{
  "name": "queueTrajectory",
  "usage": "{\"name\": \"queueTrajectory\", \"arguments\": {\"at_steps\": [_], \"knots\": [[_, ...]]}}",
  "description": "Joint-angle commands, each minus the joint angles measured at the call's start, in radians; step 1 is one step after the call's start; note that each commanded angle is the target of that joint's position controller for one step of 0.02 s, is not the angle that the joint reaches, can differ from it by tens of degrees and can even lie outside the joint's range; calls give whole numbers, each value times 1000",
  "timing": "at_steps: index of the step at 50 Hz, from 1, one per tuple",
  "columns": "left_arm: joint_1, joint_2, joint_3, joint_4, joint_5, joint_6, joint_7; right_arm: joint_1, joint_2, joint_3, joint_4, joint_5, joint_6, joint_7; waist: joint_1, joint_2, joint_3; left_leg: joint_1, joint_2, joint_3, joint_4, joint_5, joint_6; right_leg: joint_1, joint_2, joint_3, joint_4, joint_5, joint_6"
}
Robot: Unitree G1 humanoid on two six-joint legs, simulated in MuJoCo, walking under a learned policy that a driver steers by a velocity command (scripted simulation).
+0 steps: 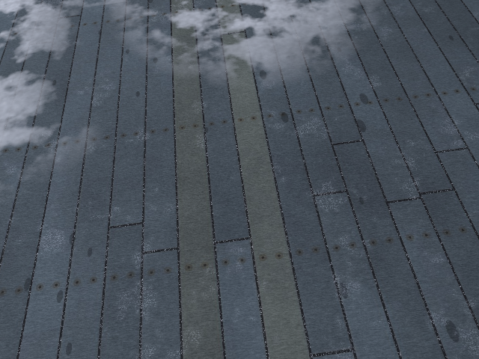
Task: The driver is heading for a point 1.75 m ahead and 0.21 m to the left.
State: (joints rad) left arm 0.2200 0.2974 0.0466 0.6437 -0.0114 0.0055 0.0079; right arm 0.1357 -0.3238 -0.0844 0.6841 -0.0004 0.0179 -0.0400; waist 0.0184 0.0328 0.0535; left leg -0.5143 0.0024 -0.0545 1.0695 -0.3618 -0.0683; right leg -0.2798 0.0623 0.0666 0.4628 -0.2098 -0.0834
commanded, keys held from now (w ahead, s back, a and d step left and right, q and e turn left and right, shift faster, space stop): w+e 0.04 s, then w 0.22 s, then w+q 0.74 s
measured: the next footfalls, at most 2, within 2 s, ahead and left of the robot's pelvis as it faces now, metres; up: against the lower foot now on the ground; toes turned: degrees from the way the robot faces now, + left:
left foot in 0.32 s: +0.15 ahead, +0.14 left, +0.00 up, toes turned -9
right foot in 0.74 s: +0.43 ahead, -0.10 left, +0.00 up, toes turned +8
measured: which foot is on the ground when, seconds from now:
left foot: up 0.00-0.30, down 0.32-0.74, up 0.76-1.00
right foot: down 0.00-0.34, up 0.36-0.72, down 0.74-1.00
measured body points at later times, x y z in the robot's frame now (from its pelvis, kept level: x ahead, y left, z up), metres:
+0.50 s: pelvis +0.14 +0.04 +0.00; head +0.16 +0.06 +0.45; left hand +0.31 +0.30 -0.10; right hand +0.18 -0.23 -0.10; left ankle +0.11 +0.15 -0.74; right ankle +0.13 -0.09 -0.68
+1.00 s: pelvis +0.39 +0.00 +0.00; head +0.42 +0.00 +0.45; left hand +0.40 +0.29 -0.11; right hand +0.61 -0.24 -0.09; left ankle +0.42 +0.16 -0.67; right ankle +0.39 -0.11 -0.74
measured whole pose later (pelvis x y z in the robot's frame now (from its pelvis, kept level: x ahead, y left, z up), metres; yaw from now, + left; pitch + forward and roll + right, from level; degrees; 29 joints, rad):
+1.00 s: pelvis +0.39 +0.00 +0.00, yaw +13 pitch +1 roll -2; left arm 0.30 0.28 0.07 0.76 0.01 -0.10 -0.01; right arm 0.22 -0.34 -0.07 0.66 0.03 -0.02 0.00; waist 0.05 0.05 0.04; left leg -0.64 0.09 -0.06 1.06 -0.24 -0.01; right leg -0.10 0.04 -0.11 0.30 -0.21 -0.04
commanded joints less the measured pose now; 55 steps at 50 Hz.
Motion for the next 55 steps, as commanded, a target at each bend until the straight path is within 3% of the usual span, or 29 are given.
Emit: {"name": "queueTrajectory", "arguments": {"at_steps": [1,5,11,13,15,16,17,18,19,20,22,23,25,29,31,34,36,37,38,39,40,41,42,43,44,46,48,51,55], "knots": [[14,172,48,-65,-4,-16,20,-50,-80,-21,-78,6,-34,12,14,-167,-86,-112,9,-28,-149,66,-7,176,-231,369,-251,-271,-153],[43,179,50,-48,0,-25,22,-77,-64,-9,-70,8,-75,32,39,-170,-71,-56,11,-19,-348,110,-6,182,-236,366,-247,-244,-151],[72,188,44,-20,-3,-35,-2,-93,-64,2,-75,23,-118,56,58,-165,-23,84,4,16,-505,103,41,90,-241,396,-238,-283,-157],[61,179,38,-16,-6,-34,-9,-57,-65,2,-67,28,-130,59,28,-153,-20,174,-2,31,-581,140,70,57,-231,400,-215,-287,-144],[53,143,25,-16,1,-35,-12,30,-66,2,-33,24,-135,57,-16,-143,-48,323,-6,50,-633,169,97,5,-196,353,-151,-273,-109],[50,104,11,-17,10,-40,-14,102,-81,-1,-18,22,-136,52,-45,-123,-75,424,39,-9,-639,138,123,-49,-170,302,-67,-248,-78],[35,42,-9,-29,21,-49,-14,206,-129,-8,0,15,-136,47,-73,18,-107,537,176,-208,-719,44,184,-148,-85,161,195,-216,-23],[30,67,-1,-79,-1,-69,-8,270,-241,-40,23,4,-129,57,-66,246,-91,642,336,-589,-842,-180,338,-407,11,8,432,-300,33],[-9,154,21,-76,-13,-84,-3,280,-176,-25,22,17,-130,67,-90,168,-15,634,373,-691,-880,-283,380,-544,-33,31,581,-357,48],[-29,164,26,-72,-18,-96,-9,260,-135,-10,14,18,-130,67,-80,118,19,623,337,-622,-875,-245,360,-583,-71,46,630,-270,44],[-66,134,21,-72,5,-114,-20,238,-116,-2,-4,10,-120,61,-75,54,16,616,263,-491,-876,-45,332,-592,-101,26,607,-145,55],[-83,122,21,-78,16,-120,-26,235,-106,3,-8,8,-113,56,-68,51,8,592,229,-429,-878,55,316,-557,-113,20,560,-104,65],[-112,86,12,-83,22,-125,-35,239,-101,6,-5,16,-99,44,-65,76,-4,532,178,-338,-887,214,306,-478,-95,-20,437,-60,100],[-223,30,-10,-99,14,-128,-45,261,-132,-3,13,22,-77,20,-91,87,-4,381,121,-232,-866,341,274,-273,-42,-55,170,108,145],[-254,53,-3,-103,4,-128,-47,291,-145,-8,23,28,-70,17,-98,92,-9,348,138,-258,-852,336,262,-190,-24,-44,107,180,145],[-233,101,18,-102,-7,-130,-40,282,-153,-16,25,38,-66,14,-59,109,-11,363,175,-322,-810,320,227,-94,-38,-4,46,172,116],[-115,141,44,-74,-6,-131,-26,258,-134,-12,17,34,-63,16,16,106,-65,345,138,-302,-683,441,189,87,-42,-21,-11,148,73],[8,177,61,-56,2,-130,-16,246,-97,0,3,21,-65,21,79,77,-165,277,81,-264,-491,435,156,284,-115,30,-6,128,29],[184,243,76,-39,11,-119,-4,271,-10,27,-28,-13,-66,20,124,-101,-352,133,-6,-172,-174,132,120,552,-318,243,13,32,-28],[182,278,79,-13,26,-107,-20,413,30,40,-53,40,-76,20,31,-447,-414,-154,-78,-113,91,-258,85,683,-498,722,-153,-232,-164],[124,162,56,-29,17,-107,-22,363,-87,14,-17,60,-71,16,47,-263,-263,-240,1,-134,200,-176,77,564,-462,678,-198,-366,-139],[78,114,43,-29,9,-105,-18,263,-122,2,-28,52,-67,19,55,-170,-142,-252,35,-99,200,-80,78,441,-423,489,-196,-268,-109],[39,97,37,-22,15,-105,-21,225,-106,4,-27,39,-62,19,35,-97,-90,-208,69,-83,178,-13,73,337,-375,367,-209,-108,-98],[16,77,33,-11,22,-104,-21,196,-93,2,-37,29,-61,24,19,-101,-53,-190,91,-82,140,26,71,271,-339,280,-229,-11,-96],[2,75,32,-3,29,-109,-18,195,-76,2,-41,32,-55,31,1,-134,-43,-151,111,-76,123,53,71,222,-317,208,-253,45,-90],[0,73,37,18,21,-122,-18,174,-40,10,-52,34,-44,38,-8,-133,-27,-151,120,-56,95,75,65,185,-311,124,-289,130,-106],[3,97,46,40,14,-128,-17,127,-26,16,-77,25,-40,42,-9,-106,-2,-193,126,-54,26,120,54,180,-324,67,-317,201,-122],[-3,126,54,60,15,-123,-14,65,-19,25,-97,23,-50,58,3,-87,9,-191,124,-35,-142,269,50,198,-307,-42,-330,273,-114],[53,164,60,98,1,-110,-10,-78,-4,38,-141,22,-65,85,56,-60,39,-133,96,38,-353,384,78,231,-302,-142,-326,310,-85]]}}
Velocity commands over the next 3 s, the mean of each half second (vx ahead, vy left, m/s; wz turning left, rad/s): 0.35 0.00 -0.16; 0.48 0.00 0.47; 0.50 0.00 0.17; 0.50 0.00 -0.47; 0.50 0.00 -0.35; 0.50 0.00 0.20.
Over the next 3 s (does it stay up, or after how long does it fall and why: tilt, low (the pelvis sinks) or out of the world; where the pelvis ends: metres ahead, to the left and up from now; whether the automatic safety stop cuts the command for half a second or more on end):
stays up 1.48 0.10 0.00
